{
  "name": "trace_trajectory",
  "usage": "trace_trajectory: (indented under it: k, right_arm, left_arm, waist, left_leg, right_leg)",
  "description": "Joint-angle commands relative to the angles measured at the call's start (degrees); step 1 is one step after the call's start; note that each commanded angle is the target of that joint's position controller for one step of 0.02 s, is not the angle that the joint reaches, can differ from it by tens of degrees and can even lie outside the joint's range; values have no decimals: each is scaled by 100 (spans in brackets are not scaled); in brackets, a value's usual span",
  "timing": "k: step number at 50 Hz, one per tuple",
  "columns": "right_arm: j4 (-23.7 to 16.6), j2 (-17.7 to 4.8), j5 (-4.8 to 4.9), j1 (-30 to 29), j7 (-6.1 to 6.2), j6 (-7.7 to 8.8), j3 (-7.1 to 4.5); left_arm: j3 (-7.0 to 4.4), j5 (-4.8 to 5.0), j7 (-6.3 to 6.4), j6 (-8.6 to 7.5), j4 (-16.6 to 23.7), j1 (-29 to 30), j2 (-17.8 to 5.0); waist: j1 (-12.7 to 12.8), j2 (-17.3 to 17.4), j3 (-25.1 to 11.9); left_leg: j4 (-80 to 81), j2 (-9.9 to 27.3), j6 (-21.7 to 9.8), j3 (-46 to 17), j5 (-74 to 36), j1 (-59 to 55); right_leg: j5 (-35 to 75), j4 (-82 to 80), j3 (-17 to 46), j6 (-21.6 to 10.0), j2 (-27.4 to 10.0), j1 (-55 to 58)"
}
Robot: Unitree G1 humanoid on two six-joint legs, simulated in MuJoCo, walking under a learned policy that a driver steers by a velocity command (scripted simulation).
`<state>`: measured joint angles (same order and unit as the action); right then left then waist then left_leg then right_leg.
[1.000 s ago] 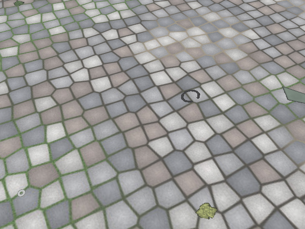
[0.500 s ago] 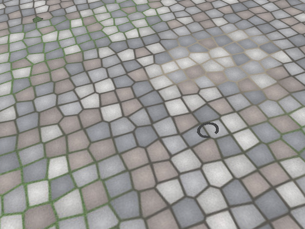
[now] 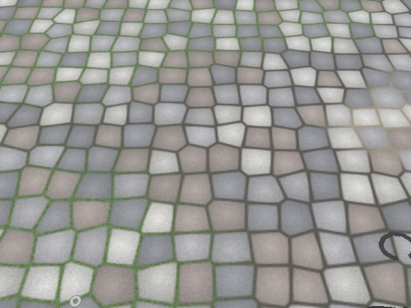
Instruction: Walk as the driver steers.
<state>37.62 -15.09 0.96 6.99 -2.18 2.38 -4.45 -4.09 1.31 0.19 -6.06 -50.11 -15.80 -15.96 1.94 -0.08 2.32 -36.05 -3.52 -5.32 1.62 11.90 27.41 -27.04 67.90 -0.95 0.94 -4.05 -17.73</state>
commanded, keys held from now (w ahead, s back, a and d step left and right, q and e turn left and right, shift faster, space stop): w+q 0.18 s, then w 0.48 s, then no key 0.34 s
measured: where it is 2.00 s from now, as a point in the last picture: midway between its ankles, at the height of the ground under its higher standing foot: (201, 209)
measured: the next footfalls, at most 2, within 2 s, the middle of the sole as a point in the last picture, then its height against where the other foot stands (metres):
right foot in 0.40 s outside the picture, level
left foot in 0.88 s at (168, 249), level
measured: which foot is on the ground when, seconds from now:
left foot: down 0.00-0.42, up 0.44-0.86, down 0.88-1.00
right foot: up 0.00-0.38, down 0.40-0.90, up 0.92-1.00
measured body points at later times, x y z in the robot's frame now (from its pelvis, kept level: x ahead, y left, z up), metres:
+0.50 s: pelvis +0.28 -0.03 +0.01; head +0.31 -0.03 +0.46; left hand +0.41 +0.26 -0.07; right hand +0.40 -0.29 -0.11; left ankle +0.14 +0.08 -0.63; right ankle +0.37 -0.11 -0.72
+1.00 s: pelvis +0.49 +0.05 +0.01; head +0.53 +0.06 +0.46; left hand +0.49 +0.33 -0.13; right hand +0.75 -0.14 -0.08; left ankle +0.58 +0.17 -0.72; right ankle +0.42 -0.11 -0.66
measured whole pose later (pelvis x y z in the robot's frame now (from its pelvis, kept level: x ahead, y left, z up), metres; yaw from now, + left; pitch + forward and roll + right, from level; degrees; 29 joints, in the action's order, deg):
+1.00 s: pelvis +0.49 +0.05 +0.01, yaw +12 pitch +2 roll +0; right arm 39.5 -12.6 -0.8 3.6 -1.2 3.3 -1.7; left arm -1.8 0.6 0.0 -2.0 -48.9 -16.3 -16.4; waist 2.4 -1.1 2.0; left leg -28.2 -1.1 -1.9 0.9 4.7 25.9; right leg -34.2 57.8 2.5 2.5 0.0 -18.9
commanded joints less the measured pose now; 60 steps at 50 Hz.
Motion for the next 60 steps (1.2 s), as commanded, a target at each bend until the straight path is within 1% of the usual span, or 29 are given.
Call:
trace_trajectory:
  k: [1, 3, 5, 10, 13, 16, 18, 19, 20, 21, 22, 23, 25, 27, 29, 35, 40, 42, 44, 45, 46, 47, 48, 50, 51, 54, 57, 59, 60]
  right_arm:
    - [-165, -739, -1, 843, 63, 96, -236]
    - [-294, -617, -54, 496, 86, 115, -179]
    - [-239, -717, -8, 571, 144, 148, -201]
    - [-40, -859, 45, 978, 284, 116, -247]
    - [164, -826, 64, 1342, 262, 135, -227]
    - [276, -811, 49, 1514, 269, 117, -218]
    - [284, -843, 27, 1439, 275, 73, -227]
    - [241, -739, 18, 1366, 269, 67, -190]
    - [115, -562, -46, 1235, 257, 78, -101]
    - [125, -262, 68, 2010, 269, 145, -2]
    - [171, -426, 84, 2063, 266, 192, 13]
    - [108, -810, 122, 1495, 249, 198, -82]
    - [-89, -744, -32, 739, 244, 193, -64]
    - [-45, -589, -53, 888, 236, 160, -75]
    - [-11, -426, -54, 945, 237, 133, -40]
    - [-213, -184, -103, -72, 214, 207, 78]
    - [-362, -214, -75, -651, 68, 270, 78]
    - [-356, -374, -112, -510, 26, 295, 21]
    - [-82, -692, -214, 338, 73, 335, -97]
    - [-31, -1118, -347, 933, 132, 337, -163]
    - [-3, -925, -370, 1013, 151, 252, -66]
    - [83, -567, -201, 1188, 120, 151, 8]
    - [83, -501, -128, 838, 111, 92, 44]
    - [51, -393, -148, 52, 119, 36, 116]
    - [52, -475, -202, -241, 126, 2, 93]
    - [133, -502, -279, -450, 166, -52, 62]
    - [276, -407, -190, -499, 212, -102, 104]
    - [487, -213, -203, -225, 216, -120, 182]
    - [545, -249, -226, -91, 214, -125, 172]
  left_arm:
    - [-123, -122, 14, -324, 722, 560, -733]
    - [-179, -161, 10, -138, 762, 364, -720]
    - [-150, -205, 19, -30, 864, 480, -558]
    - [27, -195, -50, -54, 1168, 1595, -214]
    - [27, -111, -137, -100, 1284, 1938, -330]
    - [-31, -104, -196, -161, 1393, 2011, -546]
    - [-87, -108, -193, -198, 1355, 1665, -632]
    - [-166, -148, -169, -215, 1226, 1133, -763]
    - [-243, -221, -142, -224, 1118, 260, -1006]
    - [-382, -285, -135, -170, 927, -589, -1461]
    - [-302, -107, -199, -129, 776, -824, -1121]
    - [-197, -32, -186, -96, 831, -511, -786]
    - [-72, -137, -170, -6, 939, 172, -540]
    - [-9, -193, -175, -28, 940, 351, -416]
    - [-29, -147, -168, -62, 856, 268, -509]
    - [-68, -78, -60, 36, 581, -90, -766]
    - [-44, -43, -12, 204, 325, -518, -825]
    - [-65, -31, 12, 261, 318, -401, -903]
    - [-38, -40, 35, 264, 357, -291, -836]
    - [78, -205, 29, 197, 512, -418, -540]
    - [272, -198, -24, 173, 328, -1335, -56]
    - [165, -89, -59, 227, 181, -1302, -554]
    - [92, -8, -51, 308, 315, -778, -759]
    - [76, -90, 57, 524, 415, -221, -645]
    - [81, -107, 98, 631, 398, -296, -558]
    - [138, -172, 174, 730, 219, -527, -294]
    - [129, -231, 149, 738, 136, -449, -261]
    - [121, -367, 142, 738, 267, -200, -373]
    - [81, -340, 176, 734, 384, -44, -651]
  waist:
    - [-435, 154, -954]
    - [-90, 207, -780]
    - [-26, 147, -646]
    - [-403, 418, -335]
    - [-615, 523, -283]
    - [-615, 607, -236]
    - [-391, 737, -308]
    - [-128, 683, -627]
    - [282, 355, -1358]
    - [248, -1069, -2251]
    - [301, -1564, -2230]
    - [363, -879, -1328]
    - [99, -214, -388]
    - [-171, -449, -300]
    - [-226, -524, -339]
    - [25, -380, -162]
    - [231, -490, -258]
    - [59, -564, -383]
    - [-362, -371, -887]
    - [-443, 284, -1694]
    - [-245, 1448, -2555]
    - [-436, 1089, -2835]
    - [-435, 783, -2147]
    - [-183, 400, -1196]
    - [22, 588, -990]
    - [123, 863, -1016]
    - [172, 756, -958]
    - [109, 552, -564]
    - [-56, 188, -240]
  left_leg:
    - [1878, 1627, -1259, -2691, -1065, -2999]
    - [2123, 1387, -1198, -2276, -1705, -2046]
    - [2227, 1284, -1230, -2001, -2074, -1621]
    - [2195, 809, -831, -1455, -1457, -1113]
    - [2098, 1032, -753, -1708, -991, -1400]
    - [1698, 1326, -673, -2098, -1062, -2115]
    - [1313, 1317, -551, -2153, -1767, -2328]
    - [720, 1049, -423, -1984, -2493, -2286]
    - [-594, 736, -225, -1655, -2145, -1667]
    - [-2778, -87, 282, -1011, -232, 387]
    - [-3620, -155, 347, -1222, 2127, 1449]
    - [-4014, 157, 323, -1314, 1757, 1934]
    - [-3460, 640, 311, -854, 918, 1737]
    - [-2936, 891, 339, -754, 544, 1176]
    - [-2619, 939, 415, -610, 315, 1097]
    - [-530, 846, 576, -330, -1285, 904]
    - [481, 471, 465, -220, -1686, 329]
    - [816, 388, 303, -255, -1383, 7]
    - [1354, 415, 16, -225, -2678, -1426]
    - [656, 1454, -450, -1137, -5325, -3160]
    - [484, 2803, -1540, -2520, -6561, -4570]
    - [653, 2657, -1556, -2741, -5446, -4394]
    - [929, 2341, -1304, -2386, -4393, -3794]
    - [1450, 1962, -947, -1920, -2857, -2245]
    - [1704, 1768, -808, -1659, -2262, -1477]
    - [1989, 1443, -744, -1141, -1430, -670]
    - [2018, 1277, -481, -987, 508, -324]
    - [2002, 1003, 42, -938, 1925, -13]
    - [1750, 760, 279, -782, 2022, -70]
  right_leg:
    - [712, 271, 558, -160, -257, -2729]
    - [948, -233, 566, -63, -346, -2039]
    - [1213, -735, 443, 106, -261, -1957]
    - [3098, -3049, 277, 177, 191, -1432]
    - [3488, -3572, 330, 74, 268, -1194]
    - [2882, -3914, 380, -165, 276, -1264]
    - [2461, -4142, 192, -362, 387, -781]
    - [2522, -4251, 160, -533, 398, 25]
    - [2865, -3997, 786, -887, -275, 1443]
    - [2031, -4139, 2990, -1858, -1460, 3677]
    - [720, -4923, 4502, -2032, -1869, 3904]
    - [30, -5063, 3976, -1765, -1718, 3222]
    - [789, -5365, 2745, -1493, -1242, 1672]
    - [1572, -5618, 2139, -1378, -891, 1003]
    - [2177, -5775, 1731, -1450, -791, 851]
    - [4056, -5760, 673, -1223, -512, 910]
    - [4641, -5125, 564, -1048, -594, 1372]
    - [4760, -4677, 716, -935, -676, 1599]
    - [4921, -3620, 526, -622, -280, 1388]
    - [3363, -2309, 334, -335, 76, 313]
    - [-814, -663, 353, 58, 563, -1019]
    - [-1489, -246, 792, 129, 390, -1190]
    - [-1255, -112, 701, 211, 218, -1509]
    - [-731, -706, 568, 315, -55, -1345]
    - [-494, -1226, 499, 347, -110, -821]
    - [358, -2238, 198, 327, 79, 259]
    - [1597, -3301, 47, 125, 180, 988]
    - [1668, -3874, 284, -96, -1, 1105]
    - [1183, -4252, 584, -259, -295, 705]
